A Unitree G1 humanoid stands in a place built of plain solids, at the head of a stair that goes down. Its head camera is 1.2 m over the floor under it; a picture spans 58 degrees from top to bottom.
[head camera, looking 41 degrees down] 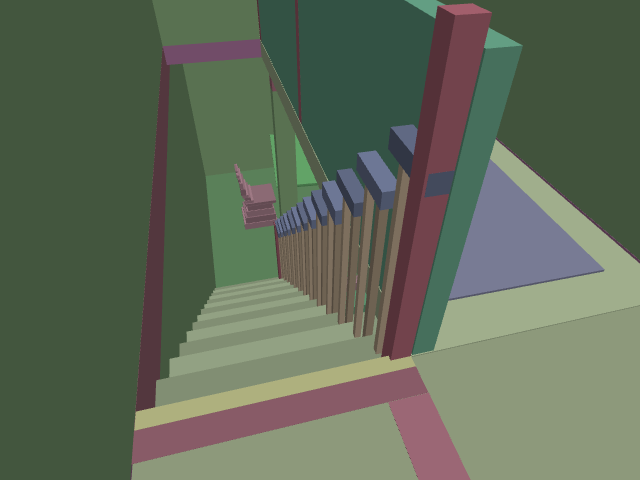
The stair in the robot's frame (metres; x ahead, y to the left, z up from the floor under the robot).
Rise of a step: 0.20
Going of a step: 0.23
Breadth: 0.85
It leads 14 degrees to the left of straight ahead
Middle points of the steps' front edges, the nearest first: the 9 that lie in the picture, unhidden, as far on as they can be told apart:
0.73 0.12 0.00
0.95 0.18 -0.20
1.17 0.24 -0.40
1.40 0.29 -0.61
1.62 0.35 -0.81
1.85 0.40 -1.01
2.07 0.46 -1.22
2.29 0.52 -1.42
2.52 0.57 -1.62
